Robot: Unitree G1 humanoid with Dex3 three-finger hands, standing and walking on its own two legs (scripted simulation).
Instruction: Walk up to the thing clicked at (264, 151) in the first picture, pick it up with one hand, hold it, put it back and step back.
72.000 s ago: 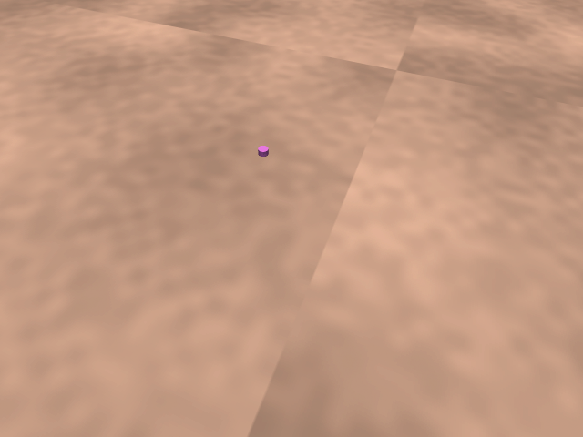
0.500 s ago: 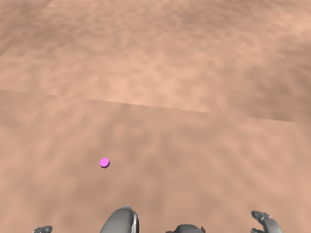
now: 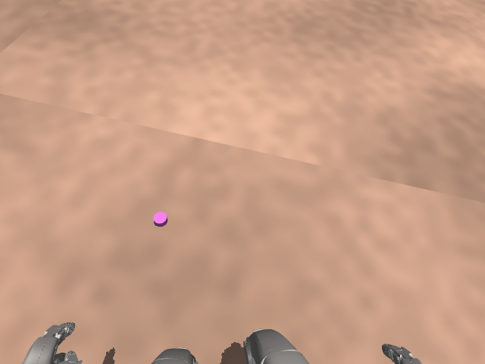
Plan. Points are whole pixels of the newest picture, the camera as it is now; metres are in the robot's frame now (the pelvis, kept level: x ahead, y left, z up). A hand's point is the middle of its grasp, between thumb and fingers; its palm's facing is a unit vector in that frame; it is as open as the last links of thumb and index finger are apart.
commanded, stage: step back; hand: left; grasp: from above
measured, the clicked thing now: (160, 219) +0.69 +0.29 -0.75
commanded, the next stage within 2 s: none
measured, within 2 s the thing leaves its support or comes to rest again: neither
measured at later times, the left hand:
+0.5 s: hand out of the picture -0.04 +0.24 -0.14, palm faces +0.00 -0.90 -0.45, open 7.4 cm
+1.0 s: hand out of the picture -0.29 +0.22 -0.16, palm faces -0.04 -0.91 -0.41, open 7.4 cm
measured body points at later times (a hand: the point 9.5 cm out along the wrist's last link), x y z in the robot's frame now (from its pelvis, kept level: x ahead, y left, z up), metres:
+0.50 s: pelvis -0.16 -0.03 -0.01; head -0.10 -0.05 +0.43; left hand -0.04 +0.28 -0.11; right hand -0.09 -0.35 -0.15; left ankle -0.20 +0.10 -0.70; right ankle -0.08 -0.15 -0.73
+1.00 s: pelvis -0.34 -0.05 -0.01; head -0.29 -0.07 +0.43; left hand -0.28 +0.27 -0.13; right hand -0.19 -0.37 -0.13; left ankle -0.22 +0.08 -0.73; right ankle -0.37 -0.17 -0.74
